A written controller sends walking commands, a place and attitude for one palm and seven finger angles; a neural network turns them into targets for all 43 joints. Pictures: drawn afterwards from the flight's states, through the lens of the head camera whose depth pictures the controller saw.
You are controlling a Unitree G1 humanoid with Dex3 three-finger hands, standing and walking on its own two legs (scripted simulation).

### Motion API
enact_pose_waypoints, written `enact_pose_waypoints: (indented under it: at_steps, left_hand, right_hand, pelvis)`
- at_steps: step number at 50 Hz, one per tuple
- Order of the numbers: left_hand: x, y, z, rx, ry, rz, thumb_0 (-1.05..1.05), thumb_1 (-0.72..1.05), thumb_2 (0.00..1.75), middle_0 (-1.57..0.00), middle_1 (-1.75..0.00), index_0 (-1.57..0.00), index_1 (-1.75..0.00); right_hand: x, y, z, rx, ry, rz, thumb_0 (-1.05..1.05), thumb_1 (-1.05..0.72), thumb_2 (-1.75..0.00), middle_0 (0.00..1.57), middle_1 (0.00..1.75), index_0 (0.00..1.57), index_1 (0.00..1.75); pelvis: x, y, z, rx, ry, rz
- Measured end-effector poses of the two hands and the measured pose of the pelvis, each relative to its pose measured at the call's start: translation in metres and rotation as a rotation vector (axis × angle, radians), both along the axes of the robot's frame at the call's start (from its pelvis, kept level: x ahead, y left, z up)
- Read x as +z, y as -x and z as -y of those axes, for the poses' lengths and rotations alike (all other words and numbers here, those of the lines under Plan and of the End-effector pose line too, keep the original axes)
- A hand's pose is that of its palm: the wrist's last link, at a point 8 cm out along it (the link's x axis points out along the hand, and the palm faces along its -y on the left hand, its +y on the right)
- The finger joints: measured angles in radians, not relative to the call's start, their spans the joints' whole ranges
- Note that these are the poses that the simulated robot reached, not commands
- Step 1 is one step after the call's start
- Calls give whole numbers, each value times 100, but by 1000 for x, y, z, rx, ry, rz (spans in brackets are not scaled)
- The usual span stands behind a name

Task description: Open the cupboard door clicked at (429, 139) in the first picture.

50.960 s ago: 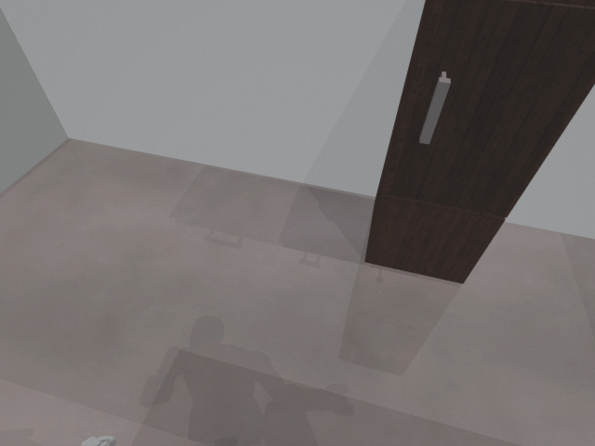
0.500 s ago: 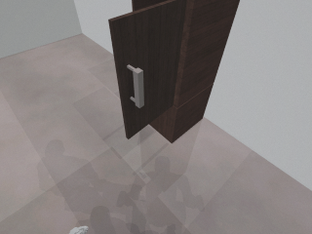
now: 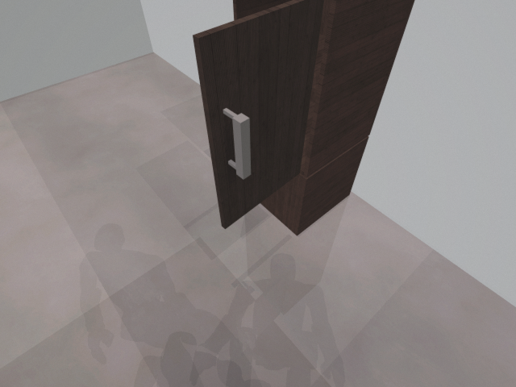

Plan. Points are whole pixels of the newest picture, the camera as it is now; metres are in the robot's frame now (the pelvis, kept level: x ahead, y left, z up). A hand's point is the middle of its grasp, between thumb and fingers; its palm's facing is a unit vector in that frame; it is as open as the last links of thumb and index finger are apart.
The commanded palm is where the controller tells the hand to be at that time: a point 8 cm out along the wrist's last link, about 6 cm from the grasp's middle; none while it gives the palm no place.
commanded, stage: let the arm hang, fingers relaxed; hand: left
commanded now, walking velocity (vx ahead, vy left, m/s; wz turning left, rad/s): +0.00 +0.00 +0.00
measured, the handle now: (236, 144) +0.63 +0.10 -0.01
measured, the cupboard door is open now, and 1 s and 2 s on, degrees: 93 93 93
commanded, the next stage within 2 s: look to check the result in 0.34 s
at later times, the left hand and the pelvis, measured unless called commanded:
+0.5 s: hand out of the picture +0.06 +0.19 -0.17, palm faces +0.00 -0.97 -0.26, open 7.4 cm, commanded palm none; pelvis +0.02 -0.01 +0.00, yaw -1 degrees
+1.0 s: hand out of the picture +0.08 +0.19 -0.16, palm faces -0.01 -0.96 -0.27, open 7.4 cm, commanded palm none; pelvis +0.04 -0.02 +0.01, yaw -1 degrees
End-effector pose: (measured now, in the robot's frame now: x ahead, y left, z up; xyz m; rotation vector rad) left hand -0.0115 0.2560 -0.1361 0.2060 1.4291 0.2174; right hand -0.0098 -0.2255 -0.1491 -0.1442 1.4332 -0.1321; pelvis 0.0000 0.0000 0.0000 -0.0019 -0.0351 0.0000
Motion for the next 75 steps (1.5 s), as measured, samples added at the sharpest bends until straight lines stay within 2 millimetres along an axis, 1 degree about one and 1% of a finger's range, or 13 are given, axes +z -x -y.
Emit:
enact_pose_waypoints:
  at_steps: [5,8,11,14,19,30,36,42,50,56,64,75]
  left_hand:
    - [0,-35,6,-27,15,89,0,91,90,-20,-30,-19,-30]
    - [1,-53,11,-43,25,127,0,91,90,-20,-30,-20,-30]
    - [2,-66,15,-56,32,151,0,91,90,-20,-30,-20,-30]
    - [2,-73,18,-64,35,160,0,91,90,-20,-30,-20,-30]
    - [3,-75,18,-66,29,145,0,91,90,-20,-30,-20,-30]
    - [6,-64,11,-49,0,76,0,91,90,-20,-30,-20,-30]
    - [6,-64,11,-46,-7,58,0,91,90,-20,-30,-20,-30]
    - [7,-72,13,-51,-7,64,0,91,90,-20,-30,-20,-30]
    - [8,-89,18,-63,-5,94,0,91,90,-20,-30,-20,-30]
    - [9,-100,21,-74,-7,112,0,91,90,-20,-30,-20,-30]
    - [11,-108,22,-78,-13,121,0,91,90,-20,-30,-20,-30]
    - [10,-106,24,-78,-16,104,0,91,90,-20,-30,-20,-30]
  right_hand:
    - [2,-17,3,6,7,46,1,-91,-90,20,30,20,30]
    - [3,-27,5,9,12,69,1,-91,-90,20,30,20,30]
    - [5,-35,8,11,18,87,1,-91,-90,20,30,20,30]
    - [6,-41,11,12,22,95,1,-91,-90,20,30,20,30]
    - [7,-47,16,15,26,89,1,-91,-90,20,30,20,30]
    - [7,-52,26,18,36,54,1,-91,-90,20,30,20,30]
    - [7,-58,31,22,41,47,1,-91,-90,20,30,20,30]
    - [8,-66,36,23,47,57,1,-91,-90,20,30,20,30]
    - [9,-79,41,22,52,80,1,-91,-90,20,30,20,30]
    - [9,-84,43,17,51,90,1,-91,-90,20,30,20,30]
    - [8,-83,45,10,49,82,1,-91,-90,20,30,20,30]
    - [7,-77,48,-5,50,64,1,-91,-90,20,30,20,30]
  pelvis:
    - [1,-3,0,-1,-4,3]
    - [1,-5,1,-2,-5,5]
    - [2,-7,1,-4,-6,6]
    - [3,-9,3,-5,-6,6]
    - [3,-13,5,-7,-6,3]
    - [5,-24,10,-8,-7,-1]
    - [5,-29,12,-10,-7,-4]
    - [5,-34,15,-12,-8,-6]
    - [6,-40,18,-16,-9,-8]
    - [6,-44,20,-19,-10,-9]
    - [6,-48,22,-22,-10,-10]
    - [6,-52,25,-29,-11,-9]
